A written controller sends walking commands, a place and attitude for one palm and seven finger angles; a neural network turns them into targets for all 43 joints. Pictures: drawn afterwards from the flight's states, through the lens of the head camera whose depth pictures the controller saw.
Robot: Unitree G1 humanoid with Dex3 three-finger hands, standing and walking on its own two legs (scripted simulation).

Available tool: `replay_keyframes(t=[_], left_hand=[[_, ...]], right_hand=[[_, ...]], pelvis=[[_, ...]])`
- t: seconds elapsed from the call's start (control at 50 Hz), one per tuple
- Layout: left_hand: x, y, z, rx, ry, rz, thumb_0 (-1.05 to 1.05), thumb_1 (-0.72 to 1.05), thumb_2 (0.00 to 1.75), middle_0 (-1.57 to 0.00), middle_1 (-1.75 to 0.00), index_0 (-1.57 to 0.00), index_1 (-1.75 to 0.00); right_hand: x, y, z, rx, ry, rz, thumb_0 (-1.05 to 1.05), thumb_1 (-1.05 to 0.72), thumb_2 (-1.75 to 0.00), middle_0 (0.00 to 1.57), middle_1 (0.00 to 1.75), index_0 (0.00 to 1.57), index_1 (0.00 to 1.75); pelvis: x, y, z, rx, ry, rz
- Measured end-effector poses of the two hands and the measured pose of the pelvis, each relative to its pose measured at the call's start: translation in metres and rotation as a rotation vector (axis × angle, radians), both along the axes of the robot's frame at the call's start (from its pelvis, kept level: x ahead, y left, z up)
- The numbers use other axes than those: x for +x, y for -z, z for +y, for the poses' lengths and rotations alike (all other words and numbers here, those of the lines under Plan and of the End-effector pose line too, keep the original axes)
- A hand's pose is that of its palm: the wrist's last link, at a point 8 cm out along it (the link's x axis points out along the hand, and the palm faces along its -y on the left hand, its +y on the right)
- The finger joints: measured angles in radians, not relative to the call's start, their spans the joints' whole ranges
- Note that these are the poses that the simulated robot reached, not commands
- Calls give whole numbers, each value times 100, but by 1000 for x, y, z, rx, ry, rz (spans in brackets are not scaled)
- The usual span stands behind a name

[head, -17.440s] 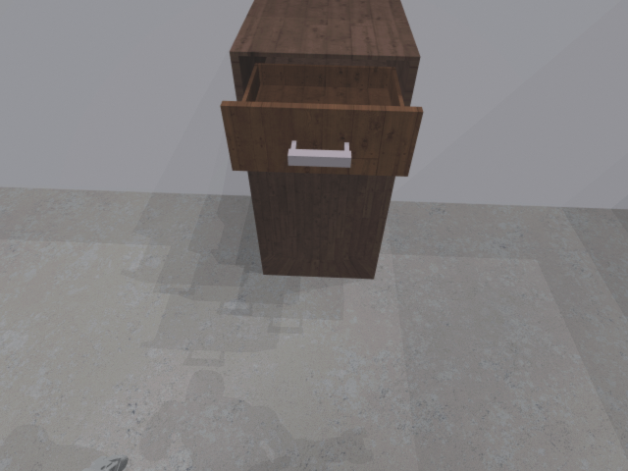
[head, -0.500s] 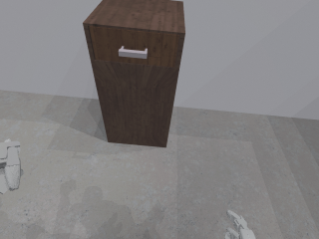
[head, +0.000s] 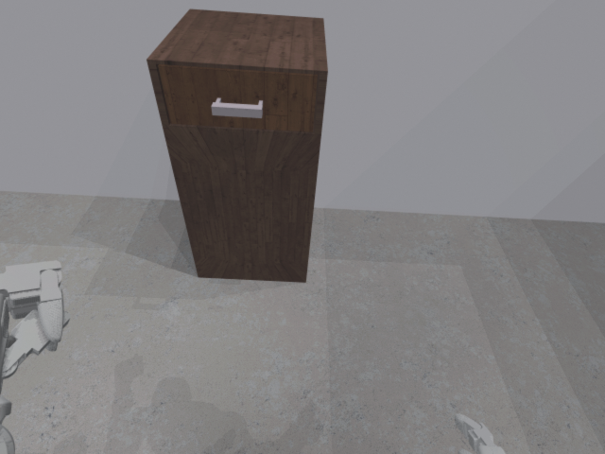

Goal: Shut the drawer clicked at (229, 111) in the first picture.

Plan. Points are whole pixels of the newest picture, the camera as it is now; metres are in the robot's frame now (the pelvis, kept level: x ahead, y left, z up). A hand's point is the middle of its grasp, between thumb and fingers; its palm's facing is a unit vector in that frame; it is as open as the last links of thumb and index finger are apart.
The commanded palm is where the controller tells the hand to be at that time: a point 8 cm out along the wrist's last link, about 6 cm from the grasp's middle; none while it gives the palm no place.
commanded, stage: stop stepping back and stand still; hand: left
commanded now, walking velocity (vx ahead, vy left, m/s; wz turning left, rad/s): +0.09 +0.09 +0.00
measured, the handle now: (238, 106) +0.91 +0.22 +0.02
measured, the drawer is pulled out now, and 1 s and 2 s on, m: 0.00 0.00 0.00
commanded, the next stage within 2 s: let the arm hang, fingers relaxed in 0.08 s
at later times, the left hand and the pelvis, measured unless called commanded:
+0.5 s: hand out of the picture +0.07 +0.19 -0.16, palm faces +0.07 -0.97 -0.23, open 3.2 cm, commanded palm none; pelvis +0.00 -0.01 +0.00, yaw +3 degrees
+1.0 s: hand out of the picture +0.01 +0.21 -0.16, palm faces +0.06 -0.97 -0.24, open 7.1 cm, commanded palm none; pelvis +0.00 +0.01 +0.01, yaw +2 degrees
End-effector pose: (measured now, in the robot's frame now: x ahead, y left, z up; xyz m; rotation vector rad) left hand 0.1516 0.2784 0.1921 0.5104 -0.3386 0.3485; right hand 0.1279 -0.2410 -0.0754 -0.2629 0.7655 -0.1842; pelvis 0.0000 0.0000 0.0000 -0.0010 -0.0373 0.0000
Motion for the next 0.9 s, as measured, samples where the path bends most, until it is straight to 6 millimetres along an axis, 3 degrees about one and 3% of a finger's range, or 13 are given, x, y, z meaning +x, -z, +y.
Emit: replay_keyframes(t=[0.18, 0.2, 0.24, 0.28, 0.32, 0.4, 0.44, 0.46, 0.58, 0.68, 0.78, 0.9], left_hand=[[3, -4, -3, 42, 8, -9, 1, 89, 90, -140, -160, -141, -160], [7, 3, -2, 53, 5, 26, 1, 89, 90, -140, -160, -141, -160], [22, 43, 4, 0, -18, 212, 0, 89, 90, -140, -159, -141, -159], [30, 103, 9, -108, -63, 467, 0, 90, 90, -138, -157, -138, -157], [23, 167, 4, -216, -101, 715, 0, 90, 90, -134, -154, -135, -154], [-24, 271, -27, -408, -115, 1112, 0, 91, 90, -123, -143, -124, -143], [-56, 306, -48, -493, -109, 1280, 1, 91, 90, -116, -136, -117, -136], [-70, 314, -48, -504, -153, 1320, 1, 91, 90, -113, -135, -114, -133], [-146, 325, -33, -556, -279, 1546, 1, 91, 90, -91, -115, -91, -109], [-189, 319, -27, -564, -357, 1667, 1, 91, 90, -72, -91, -72, -88], [-197, 316, -23, -562, -382, 1697, 1, 91, 90, -52, -68, -53, -66], [-173, 317, -24, -556, -346, 1655, 0, 91, 90, -32, -45, -33, -44]], right_hand=[[13, -6, 1, 11, 26, -90, 1, -90, -90, 20, 30, 20, 29], [16, -2, 1, 30, 0, -87, 1, -90, -90, 20, 30, 20, 29], [20, 15, 0, 73, -42, -34, 1, -90, -90, 20, 30, 20, 29], [19, 31, -2, 102, -49, 33, 1, -90, -90, 20, 30, 20, 29], [11, 44, -3, 114, -44, 100, 1, -90, -90, 20, 30, 20, 29], [-22, 53, -3, 100, -18, 245, 1, -91, -90, 20, 30, 20, 29], [-44, 52, -3, 86, 0, 321, 1, -91, -90, 20, 30, 20, 29], [-55, 52, -3, 79, 5, 362, 1, -91, -90, 20, 30, 20, 29], [-110, 53, 0, 75, 27, 578, 1, -91, -90, 20, 30, 20, 29], [-131, 57, 6, 99, 54, 648, 1, -91, -90, 20, 30, 20, 29], [-135, 61, 13, 120, 68, 654, 1, -91, -90, 20, 30, 20, 29], [-129, 63, 22, 138, 74, 630, 0, -91, -90, 20, 30, 20, 29]], pelvis=[[9, 3, -3, 20, -5, -7], [10, 3, -4, 19, -15, 0], [8, 5, -4, 13, -28, 12], [7, 8, -2, 7, -39, 20], [6, 10, -2, 4, -47, 16], [6, 11, -4, 6, -49, -7], [5, 8, -5, 7, -47, -9], [4, 7, -6, 3, -48, -7], [-1, -4, -7, -10, -52, 10], [0, -8, -3, -9, -48, 9], [1, -9, 2, -7, -40, 1], [1, -10, 5, -2, -32, -4]])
